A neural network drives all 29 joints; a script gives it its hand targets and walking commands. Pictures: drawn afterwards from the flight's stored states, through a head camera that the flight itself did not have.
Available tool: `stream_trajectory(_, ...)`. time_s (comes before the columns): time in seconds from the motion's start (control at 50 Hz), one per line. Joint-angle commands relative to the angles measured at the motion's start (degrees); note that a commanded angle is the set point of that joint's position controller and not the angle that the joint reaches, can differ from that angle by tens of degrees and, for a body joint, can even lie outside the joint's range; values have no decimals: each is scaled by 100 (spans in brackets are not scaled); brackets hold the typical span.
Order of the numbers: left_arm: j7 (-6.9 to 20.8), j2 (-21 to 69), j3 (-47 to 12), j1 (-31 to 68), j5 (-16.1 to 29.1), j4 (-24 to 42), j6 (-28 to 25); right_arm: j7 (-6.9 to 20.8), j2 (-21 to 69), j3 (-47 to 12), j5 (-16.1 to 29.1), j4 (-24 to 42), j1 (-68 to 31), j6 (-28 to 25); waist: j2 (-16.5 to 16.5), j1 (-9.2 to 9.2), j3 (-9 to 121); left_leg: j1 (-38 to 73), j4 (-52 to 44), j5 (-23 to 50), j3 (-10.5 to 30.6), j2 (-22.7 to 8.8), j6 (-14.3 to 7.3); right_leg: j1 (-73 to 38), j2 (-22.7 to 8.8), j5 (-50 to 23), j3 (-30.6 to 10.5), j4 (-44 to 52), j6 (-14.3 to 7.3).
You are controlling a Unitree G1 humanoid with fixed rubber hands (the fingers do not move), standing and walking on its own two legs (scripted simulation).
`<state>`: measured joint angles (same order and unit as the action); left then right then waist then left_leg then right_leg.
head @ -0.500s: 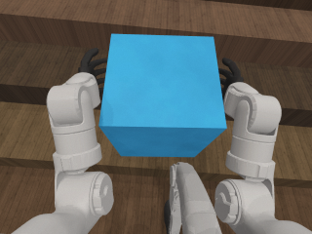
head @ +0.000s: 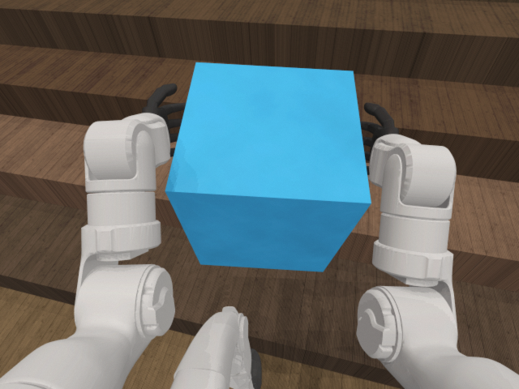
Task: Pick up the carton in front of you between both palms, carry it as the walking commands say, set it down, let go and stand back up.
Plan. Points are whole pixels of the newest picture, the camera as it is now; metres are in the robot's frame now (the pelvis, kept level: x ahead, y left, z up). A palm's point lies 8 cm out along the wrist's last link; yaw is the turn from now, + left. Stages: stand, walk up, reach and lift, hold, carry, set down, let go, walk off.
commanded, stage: carry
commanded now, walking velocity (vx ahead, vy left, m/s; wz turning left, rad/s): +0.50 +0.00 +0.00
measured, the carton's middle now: (267, 179) +0.39 +0.03 +0.12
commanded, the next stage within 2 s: none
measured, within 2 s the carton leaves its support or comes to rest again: neither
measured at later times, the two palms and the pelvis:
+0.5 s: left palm out of the picture +0.69 +0.10 +0.35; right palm out of the picture +0.67 -0.20 +0.36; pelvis +0.30 -0.05 +0.17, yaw -2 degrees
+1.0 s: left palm out of the picture +0.99 +0.08 +0.55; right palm out of the picture +0.98 -0.22 +0.52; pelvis +0.60 -0.05 +0.32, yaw -2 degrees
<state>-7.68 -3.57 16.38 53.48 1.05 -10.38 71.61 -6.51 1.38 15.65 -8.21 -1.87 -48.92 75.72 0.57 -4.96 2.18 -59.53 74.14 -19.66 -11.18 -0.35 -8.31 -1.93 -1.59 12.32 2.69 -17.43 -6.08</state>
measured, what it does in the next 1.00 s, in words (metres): climbs: left foot 0.16 m higher, then right foot 0.16 m higher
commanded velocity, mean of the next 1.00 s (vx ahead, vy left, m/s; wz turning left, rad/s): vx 0.50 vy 0.00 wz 0.00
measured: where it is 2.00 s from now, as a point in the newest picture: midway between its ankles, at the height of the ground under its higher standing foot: (314, 70)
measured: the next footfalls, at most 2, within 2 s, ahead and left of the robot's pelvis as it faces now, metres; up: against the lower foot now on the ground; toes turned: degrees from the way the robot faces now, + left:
left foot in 0.02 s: +0.22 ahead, +0.08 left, +0.16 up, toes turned +5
right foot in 0.50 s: +0.48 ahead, -0.17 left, +0.32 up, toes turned -7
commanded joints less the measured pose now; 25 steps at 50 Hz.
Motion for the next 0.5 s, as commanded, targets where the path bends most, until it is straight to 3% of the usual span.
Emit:
stream_trajectory(0.0, 1608, 5911, -3027, 4102, 2274, 211, 603, 705, 4797, -3382, 2342, 227, -4720, 105, 1120, 1787, 3310, 5484, -2818, 1270, 42, 807, 52, 1243, -778, -9113, 261, -3261, -202)
stream_trajectory(0.02, 1568, 5984, -2860, 4059, 2054, 160, 651, 798, 4986, -3384, 2572, 238, -4861, 115, -1059, 1308, 3994, 6884, -4028, 3325, 3907, -1279, -1304, 2889, 654, -1682, -95, -6471, 525)
stream_trajectory(0.04, 1508, 5638, -2600, 3580, 1807, -93, 695, 892, 5366, -3428, 2936, -148, -4506, 144, -1150, 1269, 4467, 6551, -4700, 3290, 5728, -1648, -1903, 3194, 1142, -70, -1224, -9013, 506)
stream_trajectory(0.06, 1454, 5614, -2437, 3450, 1521, -197, 677, 991, 5657, -3586, 3247, -56, -4895, 115, -691, 1136, 4071, 6469, -4840, 2487, 5475, -1523, -1736, 3823, 948, -175, -1239, -9720, 331)
stream_trajectory(0.1, 1328, 5305, -2038, 3750, 1070, 56, 644, 1186, 6350, -3796, 3852, 247, -5950, 44, 182, 954, 2968, 6003, -4699, 1425, 4649, -1363, -1080, 4935, 467, -117, -1152, -9568, 4)
stream_trajectory(0.14, 1241, 5035, -1788, 3911, 884, 105, 645, 1282, 6670, -3804, 4279, 467, -6586, -6, 422, 847, 2582, 5591, -5003, 441, 3811, -1221, -710, 5045, 237, -149, -986, -9162, -76)
stream_trajectory(0.16, 1202, 4940, -1714, 3935, 803, 62, 632, 1293, 6705, -3732, 4342, 416, -6723, -16, 482, 878, 2466, 5609, -5100, 510, 3548, -1317, -656, 5174, 165, 1, -849, -8906, -90)
stream_trajectory(0.2, 1134, 4879, -1655, 3728, 652, -280, 646, 1293, 6653, -3430, 4230, 77, -6590, 21, 448, 988, 2316, 5852, -5256, 1233, 3207, -1451, -764, 5542, 145, 646, -400, -8410, -125)
stream_trajectory(0.22, 1114, 4910, -1683, 3548, 610, -512, 669, 1292, 6595, -3255, 4107, -164, -6403, 45, 297, 1014, 2375, 6084, -5197, 1948, 2955, -1504, -799, 5779, 140, 504, -167, -8563, -180)
stream_trajectory(0.24, 1114, 4973, -1709, 3465, 601, -733, 695, 1301, 6535, -3080, 3970, -383, -6194, 75, -136, 1104, 2404, 6466, -5284, 2314, 2978, -1623, -932, 6402, 87, 754, -109, -9127, -221)
stream_trajectory(0.26, 1118, 5086, -1718, 3451, 597, -938, 720, 1319, 6474, -2896, 3811, -631, -6000, 107, -347, 1202, 2410, 7060, -5355, 2313, 3126, -1785, -1023, 7218, -20, 1082, -215, -9788, -249)
stream_trajectory(0.3, 1111, 5258, -1704, 3540, 628, -1208, 748, 1378, 6365, -2564, 3564, -1051, -5722, 137, -345, 1380, 2149, 7987, -5460, 1563, 3267, -1978, -1007, 8860, -237, 1889, -435, -10715, -243)
stream_trajectory(0.34, 1104, 5450, -1742, 3772, 731, -1238, 721, 1465, 6327, -2374, 3391, -1150, -5738, 113, -250, 1162, 1689, 7458, -5726, 646, 2689, -1559, -598, 8910, -446, 1873, -171, -10044, -136)
stream_trajectory(0.36, 1099, 5644, -1840, 3840, 816, -1303, 740, 1512, 6296, -2284, 3331, -1225, -5690, 114, -408, 1097, 1508, 7036, -6103, 190, 2436, -1386, -514, 8661, -513, 1722, 102, -9674, -30)
stream_trajectory(0.38, 1093, 5807, -1930, 3918, 940, -1251, 745, 1539, 6184, -2178, 3265, -1241, -5657, 99, -383, 914, 1322, 5944, -6743, 558, 1879, -1143, -494, 7341, -565, 1528, 428, -8226, 63)
stream_trajectory(0.4, 1107, 5927, -2019, 3998, 1067, -1206, 742, 1552, 6171, -2137, 3198, -1248, -5655, 96, -718, 777, 1067, 4789, -7374, 1176, 1143, -910, -432, 5879, -485, 1370, 738, -6826, 53)
stream_trajectory(0.42, 1102, 6170, -2196, 4083, 1246, -1222, 735, 1535, 6107, -2042, 3084, -1273, -5601, 108, -1204, 532, 1295, 4025, -7166, 3691, 199, -776, -348, 4292, -288, 816, 1021, -6118, -97)
stream_trajectory(0.44, 1115, 6357, -2295, 4251, 1491, -1086, 707, 1503, 6029, -1956, 2966, -1351, -5336, 135, -1553, 432, 1764, 4443, -6534, 6620, 30, -817, -392, 3572, 153, 512, 1381, -5678, -201)
stream_trajectory(0.46, 1128, 6577, -2485, 4359, 1755, -976, 679, 1464, 5969, -1979, 2918, -1251, -5311, 131, -2105, 89, 2385, 5165, -5634, 9184, -79, -1024, -300, 3263, 427, 275, 1609, -5429, -333)
stream_trajectory(0.48, 1136, 6802, -2655, 4592, 1992, -740, 627, 1409, 5884, -1965, 2840, -1149, -5323, 126, -2356, -379, 3053, 5818, -4509, 10644, -130, -1075, -172, 2693, 732, 478, 1714, -4807, -342)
